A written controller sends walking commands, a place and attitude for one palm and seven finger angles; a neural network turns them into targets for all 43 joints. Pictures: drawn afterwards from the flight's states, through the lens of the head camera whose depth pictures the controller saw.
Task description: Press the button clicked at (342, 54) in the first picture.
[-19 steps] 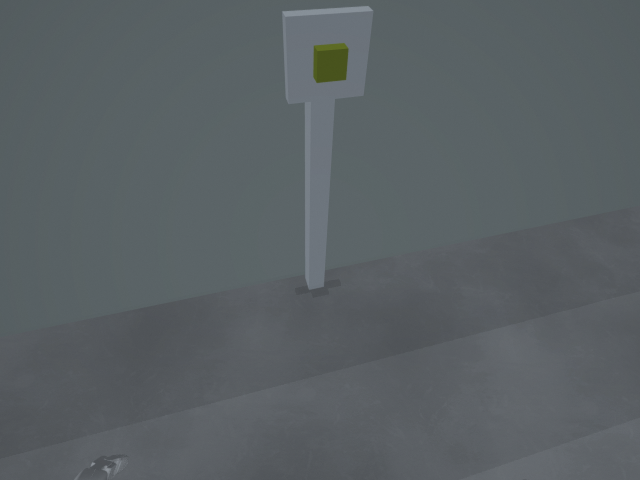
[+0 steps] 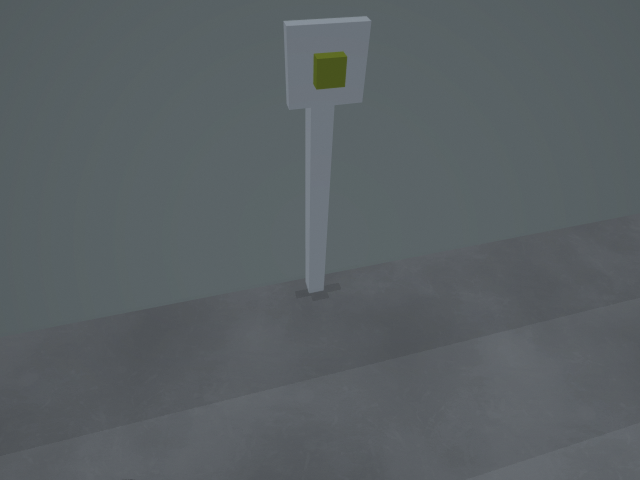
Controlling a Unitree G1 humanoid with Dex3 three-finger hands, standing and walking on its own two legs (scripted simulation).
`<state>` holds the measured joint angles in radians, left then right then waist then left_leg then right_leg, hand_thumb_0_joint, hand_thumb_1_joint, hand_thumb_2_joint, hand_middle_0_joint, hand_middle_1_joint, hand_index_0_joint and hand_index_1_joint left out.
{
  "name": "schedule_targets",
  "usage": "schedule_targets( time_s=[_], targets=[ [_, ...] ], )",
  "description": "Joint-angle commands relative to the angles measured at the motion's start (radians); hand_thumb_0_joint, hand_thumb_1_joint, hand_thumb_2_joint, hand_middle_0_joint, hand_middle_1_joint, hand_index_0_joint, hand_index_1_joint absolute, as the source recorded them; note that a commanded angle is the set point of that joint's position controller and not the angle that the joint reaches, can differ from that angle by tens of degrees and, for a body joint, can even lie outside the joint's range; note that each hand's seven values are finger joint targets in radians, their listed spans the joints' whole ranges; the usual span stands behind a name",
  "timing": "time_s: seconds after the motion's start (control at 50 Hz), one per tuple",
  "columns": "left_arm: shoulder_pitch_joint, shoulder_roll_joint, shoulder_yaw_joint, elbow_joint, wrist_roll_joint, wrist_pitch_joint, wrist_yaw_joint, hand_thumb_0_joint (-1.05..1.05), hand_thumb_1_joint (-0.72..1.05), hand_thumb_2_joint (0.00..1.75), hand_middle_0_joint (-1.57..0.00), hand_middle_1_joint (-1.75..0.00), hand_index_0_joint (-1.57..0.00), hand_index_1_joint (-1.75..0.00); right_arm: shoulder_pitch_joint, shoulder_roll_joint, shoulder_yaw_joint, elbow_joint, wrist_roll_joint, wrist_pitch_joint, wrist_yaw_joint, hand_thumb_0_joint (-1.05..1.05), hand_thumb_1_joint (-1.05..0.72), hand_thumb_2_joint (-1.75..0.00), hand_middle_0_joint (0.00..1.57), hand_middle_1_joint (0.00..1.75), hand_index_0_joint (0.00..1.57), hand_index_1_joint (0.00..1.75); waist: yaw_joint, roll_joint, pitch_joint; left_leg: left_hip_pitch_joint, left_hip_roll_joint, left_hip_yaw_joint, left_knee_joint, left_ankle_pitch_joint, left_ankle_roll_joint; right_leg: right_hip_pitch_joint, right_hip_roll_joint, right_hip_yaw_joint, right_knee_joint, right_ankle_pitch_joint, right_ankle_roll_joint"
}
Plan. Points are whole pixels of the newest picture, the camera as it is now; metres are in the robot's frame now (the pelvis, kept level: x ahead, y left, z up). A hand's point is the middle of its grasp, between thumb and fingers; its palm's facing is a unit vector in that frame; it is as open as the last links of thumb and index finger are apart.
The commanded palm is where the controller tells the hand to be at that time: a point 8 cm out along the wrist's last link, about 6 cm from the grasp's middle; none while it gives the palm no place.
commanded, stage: stand and wait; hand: left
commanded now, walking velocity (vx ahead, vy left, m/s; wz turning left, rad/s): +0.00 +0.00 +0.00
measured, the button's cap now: (329, 70) +0.89 +0.04 +0.11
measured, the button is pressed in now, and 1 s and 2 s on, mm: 0 0 0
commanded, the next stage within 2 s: look at it before walking up in 0.52 s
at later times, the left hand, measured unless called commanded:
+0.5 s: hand out of the picture +0.06 +0.23 -0.15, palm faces -0.04 -0.94 -0.34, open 7.4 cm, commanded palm none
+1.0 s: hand out of the picture +0.07 +0.23 -0.15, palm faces -0.05 -0.94 -0.34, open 7.4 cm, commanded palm none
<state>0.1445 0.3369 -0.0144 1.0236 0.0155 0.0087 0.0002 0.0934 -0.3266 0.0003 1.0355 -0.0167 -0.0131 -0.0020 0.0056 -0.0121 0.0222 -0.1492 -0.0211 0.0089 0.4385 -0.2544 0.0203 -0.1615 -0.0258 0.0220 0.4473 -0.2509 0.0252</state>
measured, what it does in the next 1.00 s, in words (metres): stands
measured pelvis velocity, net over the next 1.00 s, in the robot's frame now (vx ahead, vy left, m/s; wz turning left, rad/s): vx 0.00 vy -0.02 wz -0.01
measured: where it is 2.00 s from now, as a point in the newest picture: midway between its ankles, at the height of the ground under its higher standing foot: outside the picture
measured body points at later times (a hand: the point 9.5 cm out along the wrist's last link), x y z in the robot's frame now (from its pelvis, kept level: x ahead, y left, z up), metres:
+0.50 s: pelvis -0.01 -0.01 +0.00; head -0.01 -0.02 +0.45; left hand +0.06 +0.28 -0.13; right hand +0.05 -0.31 -0.13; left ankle -0.01 +0.11 -0.74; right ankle +0.00 -0.14 -0.74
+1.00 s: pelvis +0.00 -0.02 +0.00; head +0.00 -0.02 +0.45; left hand +0.08 +0.28 -0.13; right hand +0.07 -0.31 -0.13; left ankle -0.01 +0.11 -0.74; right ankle +0.00 -0.14 -0.74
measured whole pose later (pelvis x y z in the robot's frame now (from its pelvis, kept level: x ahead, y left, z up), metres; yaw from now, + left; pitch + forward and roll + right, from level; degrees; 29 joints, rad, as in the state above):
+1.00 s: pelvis +0.00 -0.02 +0.00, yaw -1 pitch -1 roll +0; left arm 0.13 0.34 -0.01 1.09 0.01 -0.01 0.00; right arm 0.11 -0.33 0.00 1.12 -0.01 -0.02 0.00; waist 0.00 0.00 0.03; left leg -0.13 0.01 0.01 0.37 -0.21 -0.01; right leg -0.15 0.00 0.02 0.38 -0.20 0.00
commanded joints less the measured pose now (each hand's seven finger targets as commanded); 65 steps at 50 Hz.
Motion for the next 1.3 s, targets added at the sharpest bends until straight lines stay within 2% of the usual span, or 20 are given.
schedule_targets(
  time_s=[0.0,0.08,0.38,0.76,0.8,0.86,1.0,1.06,1.24,1.28],
  targets=[
    [-0.051,0.207,0.048,-0.064,-0.003,-0.030,0.012,0.00,0.90,0.90,-0.20,-0.30,-0.20,-0.30,-0.057,-0.209,-0.045,-0.060,0.005,-0.020,-0.010,0.00,-0.90,-0.90,0.20,0.30,0.20,0.30,-0.005,0.022,-0.063,0.005,0.123,-0.103,-0.087,0.163,0.025,0.004,-0.087,0.083,-0.070,0.166,-0.054],
    [-0.043,0.208,0.048,-0.043,-0.005,-0.033,0.011,0.00,0.90,0.90,-0.20,-0.30,-0.20,-0.30,-0.050,-0.213,-0.042,-0.039,0.006,-0.021,-0.010,0.00,-0.90,-0.90,0.20,0.30,0.20,0.30,-0.007,0.013,-0.073,0.014,0.126,-0.101,-0.095,0.154,0.021,0.006,-0.091,0.090,-0.083,0.163,-0.055],
    [-0.043,0.210,0.046,-0.003,-0.005,-0.035,0.010,0.00,0.90,0.90,-0.20,-0.30,-0.20,-0.30,-0.019,-0.215,-0.036,0.014,0.007,-0.019,-0.008,0.00,-0.90,-0.90,0.20,0.30,0.20,0.30,-0.006,0.001,-0.027,-0.010,0.129,-0.108,-0.129,0.075,0.012,-0.023,-0.090,0.112,-0.130,0.053,-0.057],
    [-0.047,0.208,0.049,-0.004,-0.005,-0.041,0.012,0.00,0.90,0.90,-0.20,-0.30,-0.20,-0.30,-0.018,-0.212,-0.036,0.022,0.007,-0.023,-0.010,0.00,-0.90,-0.90,0.20,0.30,0.20,0.30,-0.007,0.006,-0.058,0.024,0.138,-0.096,-0.123,0.164,0.007,0.005,-0.092,0.110,-0.118,0.180,-0.059],
    [-0.046,0.208,0.049,-0.003,-0.004,-0.040,0.012,0.00,0.90,0.90,-0.20,-0.30,-0.20,-0.30,-0.021,-0.210,-0.036,0.020,0.008,-0.021,-0.010,0.00,-0.90,-0.90,0.20,0.30,0.20,0.30,-0.005,0.019,-0.053,0.019,0.139,-0.096,-0.125,0.150,0.007,0.004,-0.089,0.110,-0.122,0.165,-0.058],
    [-0.049,0.208,0.048,-0.003,-0.004,-0.039,0.011,0.00,0.90,0.90,-0.20,-0.30,-0.20,-0.30,-0.022,-0.211,-0.036,0.022,0.007,-0.020,-0.010,0.00,-0.90,-0.90,0.20,0.30,0.20,0.30,-0.008,0.008,-0.038,0.019,0.137,-0.097,-0.132,0.137,0.006,-0.009,-0.088,0.113,-0.129,0.146,-0.057],
    [-0.040,0.210,0.050,-0.002,-0.005,-0.043,0.013,0.00,0.90,0.90,-0.20,-0.30,-0.20,-0.30,-0.022,-0.213,-0.036,0.019,0.010,-0.023,-0.011,0.00,-0.90,-0.90,0.20,0.30,0.20,0.30,-0.008,0.000,-0.089,0.054,0.142,-0.094,-0.114,0.215,0.007,0.028,-0.092,0.109,-0.114,0.245,-0.058],
    [-0.038,0.209,0.049,0.001,-0.006,-0.045,0.013,0.00,0.90,0.90,-0.20,-0.30,-0.20,-0.30,-0.027,-0.213,-0.036,0.022,0.009,-0.023,-0.012,0.00,-0.90,-0.90,0.20,0.30,0.20,0.30,-0.007,0.005,-0.090,0.060,0.143,-0.090,-0.114,0.231,0.005,0.037,-0.096,0.105,-0.115,0.273,-0.059],
    [-0.039,0.210,0.049,0.003,-0.005,-0.043,0.013,0.00,0.90,0.90,-0.20,-0.30,-0.20,-0.30,-0.031,-0.212,-0.035,0.023,0.008,-0.021,-0.013,0.00,-0.90,-0.90,0.20,0.30,0.20,0.30,-0.006,0.015,-0.052,0.050,0.143,-0.093,-0.130,0.207,0.003,0.025,-0.093,0.107,-0.130,0.244,-0.056],
    [-0.042,0.207,0.053,-0.005,-0.004,-0.036,0.011,0.00,0.90,0.90,-0.20,-0.30,-0.20,-0.30,-0.023,-0.213,-0.040,0.019,0.006,-0.021,-0.016,0.00,-0.90,-0.90,0.20,0.30,0.20,0.30,-0.009,0.026,-0.049,0.065,0.150,-0.073,-0.115,0.214,0.001,0.004,-0.086,0.119,-0.114,0.270,-0.060]
  ],
)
